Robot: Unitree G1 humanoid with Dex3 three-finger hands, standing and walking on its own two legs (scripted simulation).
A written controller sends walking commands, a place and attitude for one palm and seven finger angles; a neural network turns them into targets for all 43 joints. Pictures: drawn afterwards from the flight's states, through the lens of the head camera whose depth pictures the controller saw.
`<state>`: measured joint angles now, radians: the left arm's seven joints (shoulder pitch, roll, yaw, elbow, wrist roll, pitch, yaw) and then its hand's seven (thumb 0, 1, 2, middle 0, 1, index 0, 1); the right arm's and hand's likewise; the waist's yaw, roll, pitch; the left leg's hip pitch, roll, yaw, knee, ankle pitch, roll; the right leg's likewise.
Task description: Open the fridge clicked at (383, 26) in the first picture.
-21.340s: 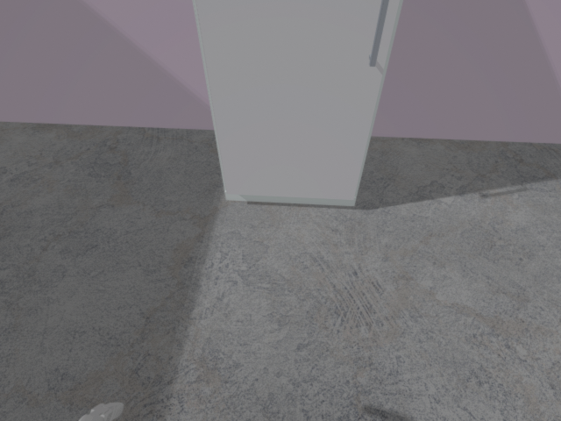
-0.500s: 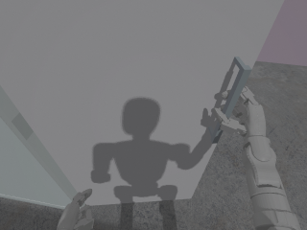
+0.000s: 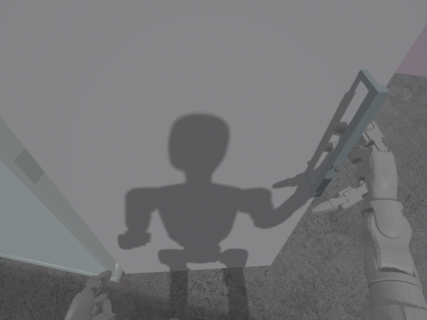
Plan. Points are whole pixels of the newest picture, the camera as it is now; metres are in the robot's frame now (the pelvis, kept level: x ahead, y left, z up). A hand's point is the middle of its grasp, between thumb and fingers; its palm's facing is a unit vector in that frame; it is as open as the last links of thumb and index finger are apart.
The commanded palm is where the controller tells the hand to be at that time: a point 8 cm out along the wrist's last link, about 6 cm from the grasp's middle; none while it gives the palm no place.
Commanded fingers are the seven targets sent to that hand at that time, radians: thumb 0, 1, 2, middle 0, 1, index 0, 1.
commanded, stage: slip the hand off the handle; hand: right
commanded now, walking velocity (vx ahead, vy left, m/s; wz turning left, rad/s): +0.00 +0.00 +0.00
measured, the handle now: (336, 144) +0.40 -0.18 +0.14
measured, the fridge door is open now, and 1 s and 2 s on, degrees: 76 76 76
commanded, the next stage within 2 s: draw the hand back to the body in 1.28 s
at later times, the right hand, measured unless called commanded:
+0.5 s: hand (370, 171) +0.36 -0.24 +0.12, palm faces +0.07 +0.98 -0.18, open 14.7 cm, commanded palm +0.33 -0.30 +0.13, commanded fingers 0.00 0.55 -0.20 0.25 1.15 0.25 1.15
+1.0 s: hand (394, 209) +0.29 -0.26 +0.12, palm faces +0.10 +0.98 -0.20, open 14.7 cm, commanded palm +0.26 -0.31 +0.13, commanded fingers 0.00 0.55 -0.20 0.25 1.15 0.25 1.15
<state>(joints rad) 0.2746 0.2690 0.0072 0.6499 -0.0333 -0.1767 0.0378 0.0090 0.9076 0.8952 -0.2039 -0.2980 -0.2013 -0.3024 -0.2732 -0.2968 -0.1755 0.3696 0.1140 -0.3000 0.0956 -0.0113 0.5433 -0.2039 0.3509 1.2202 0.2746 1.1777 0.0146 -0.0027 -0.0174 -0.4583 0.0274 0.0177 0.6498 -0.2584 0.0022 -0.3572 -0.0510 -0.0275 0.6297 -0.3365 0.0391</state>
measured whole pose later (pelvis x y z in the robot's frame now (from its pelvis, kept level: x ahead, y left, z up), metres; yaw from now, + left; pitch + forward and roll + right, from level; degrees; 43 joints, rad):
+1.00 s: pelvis +0.01 -0.02 -0.01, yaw -1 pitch +4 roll +1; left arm 0.26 0.25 -0.03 0.58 -0.04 -0.14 0.06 0.01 0.91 0.89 -0.21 -0.30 -0.20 -0.30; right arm 0.00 -0.35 -0.29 0.17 0.21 -0.29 0.26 -0.01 0.56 -0.20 0.26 1.15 0.25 1.15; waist -0.02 -0.02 -0.07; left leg -0.47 0.05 0.03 0.71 -0.31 -0.03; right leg -0.41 -0.04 -0.01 0.75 -0.41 0.01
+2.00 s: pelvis +0.02 -0.03 +0.00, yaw -3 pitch -2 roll +1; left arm 0.25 0.25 -0.07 0.60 -0.02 -0.32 0.09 0.01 0.90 0.90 -0.21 -0.30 -0.20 -0.30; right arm 0.27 -0.38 -0.33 -0.25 0.20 0.02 0.16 -0.01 0.44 -0.25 0.25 1.09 0.25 1.08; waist -0.07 -0.03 -0.04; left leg -0.29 0.05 0.05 0.61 -0.29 -0.04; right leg -0.25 -0.03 0.01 0.67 -0.40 0.01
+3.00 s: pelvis +0.02 -0.02 +0.01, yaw -2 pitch -5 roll +0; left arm 0.22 0.21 -0.02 0.66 0.00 -0.20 0.09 0.01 0.90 0.89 -0.21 -0.30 -0.20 -0.30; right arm 0.42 -0.35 -0.34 -0.36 0.07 -0.06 -0.11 0.01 -0.88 -0.89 0.21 0.31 0.21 0.30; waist -0.08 -0.05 0.00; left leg -0.16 0.05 0.05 0.49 -0.24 -0.03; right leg -0.09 -0.03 0.00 0.49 -0.32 0.02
